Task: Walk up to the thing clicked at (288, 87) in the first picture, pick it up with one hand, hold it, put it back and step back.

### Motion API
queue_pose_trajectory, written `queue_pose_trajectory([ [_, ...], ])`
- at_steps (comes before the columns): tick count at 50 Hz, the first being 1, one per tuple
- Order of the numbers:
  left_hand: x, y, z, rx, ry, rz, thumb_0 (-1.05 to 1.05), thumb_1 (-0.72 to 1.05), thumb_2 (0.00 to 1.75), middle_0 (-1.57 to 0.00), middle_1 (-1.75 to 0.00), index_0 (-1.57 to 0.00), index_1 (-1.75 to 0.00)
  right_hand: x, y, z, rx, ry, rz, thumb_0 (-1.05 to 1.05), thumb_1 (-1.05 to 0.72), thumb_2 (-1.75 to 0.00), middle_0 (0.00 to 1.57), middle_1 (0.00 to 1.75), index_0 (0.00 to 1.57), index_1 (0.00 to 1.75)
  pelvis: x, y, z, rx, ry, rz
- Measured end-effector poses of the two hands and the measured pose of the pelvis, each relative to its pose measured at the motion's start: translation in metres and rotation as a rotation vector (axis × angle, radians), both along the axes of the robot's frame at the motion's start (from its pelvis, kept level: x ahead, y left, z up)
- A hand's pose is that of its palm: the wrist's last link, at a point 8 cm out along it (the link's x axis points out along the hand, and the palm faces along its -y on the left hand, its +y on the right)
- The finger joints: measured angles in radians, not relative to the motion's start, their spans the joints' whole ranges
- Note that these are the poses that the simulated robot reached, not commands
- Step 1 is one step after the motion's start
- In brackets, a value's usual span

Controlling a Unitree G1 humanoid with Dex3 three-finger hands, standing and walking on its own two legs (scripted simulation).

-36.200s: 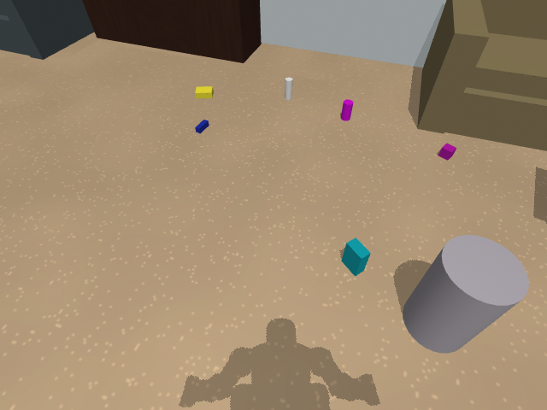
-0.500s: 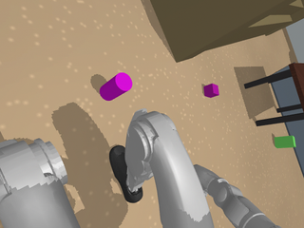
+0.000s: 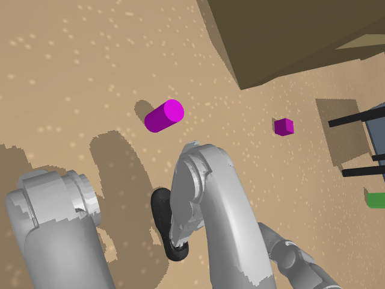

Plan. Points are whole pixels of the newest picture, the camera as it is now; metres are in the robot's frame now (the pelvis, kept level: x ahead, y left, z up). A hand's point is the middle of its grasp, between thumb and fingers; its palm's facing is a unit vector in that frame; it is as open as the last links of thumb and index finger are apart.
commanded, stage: settle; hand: left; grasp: from the side
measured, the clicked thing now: out of the picture +0.45 +0.37 -0.19
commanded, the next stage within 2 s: lift in 1.58 s
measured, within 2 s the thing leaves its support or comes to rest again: neither
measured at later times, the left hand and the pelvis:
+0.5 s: hand out of the picture +0.41 +0.37 -0.04, palm faces +0.48 -0.87 -0.06, open 6.8 cm; pelvis +0.01 -0.01 +0.03, yaw +5 degrees
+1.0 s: hand out of the picture +0.43 +0.34 +0.02, palm faces +0.48 -0.87 -0.07, open 6.8 cm; pelvis +0.02 -0.03 +0.06, yaw +9 degrees
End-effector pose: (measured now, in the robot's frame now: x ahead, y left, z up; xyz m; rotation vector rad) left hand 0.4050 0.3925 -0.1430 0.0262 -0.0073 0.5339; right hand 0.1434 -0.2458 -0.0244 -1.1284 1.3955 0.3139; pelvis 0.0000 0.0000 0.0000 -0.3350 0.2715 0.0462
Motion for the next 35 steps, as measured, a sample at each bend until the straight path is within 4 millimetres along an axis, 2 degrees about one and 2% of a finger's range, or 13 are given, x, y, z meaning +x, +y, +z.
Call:
queue_pose_trajectory([
  [13,-0.025,0.013,0.061,0.000,0.020,-0.021,0.07,0.02,1.08,-0.92,-1.07,-0.91,-1.05,0.018,0.000,-0.001,0.126,-0.113,-0.100,0.00,-0.88,-0.89,0.21,0.30,0.20,0.30,0.002,-0.006,0.016,0.042,0.092,0.030],
  [21,-0.034,0.014,0.093,0.019,0.038,-0.035,0.07,0.02,1.09,-0.93,-1.06,-0.91,-1.05,0.030,0.001,-0.006,0.199,-0.161,-0.156,0.00,-0.87,-0.88,0.21,0.30,0.20,0.30,0.006,-0.009,0.025,0.071,0.149,0.050],
  [28,-0.035,0.009,0.116,0.021,0.052,-0.032,0.07,0.02,1.09,-0.93,-1.06,-0.91,-1.04,0.035,-0.001,-0.011,0.251,-0.175,-0.208,0.00,-0.87,-0.89,0.21,0.30,0.20,0.30,0.010,-0.014,0.035,0.096,0.201,0.063],
  [35,-0.027,0.003,0.134,0.022,0.055,-0.039,0.07,0.02,1.09,-0.93,-1.06,-0.92,-1.04,0.034,-0.009,-0.014,0.270,-0.178,-0.262,0.00,-0.87,-0.89,0.21,0.30,0.20,0.30,0.014,-0.018,0.042,0.119,0.240,0.069],
])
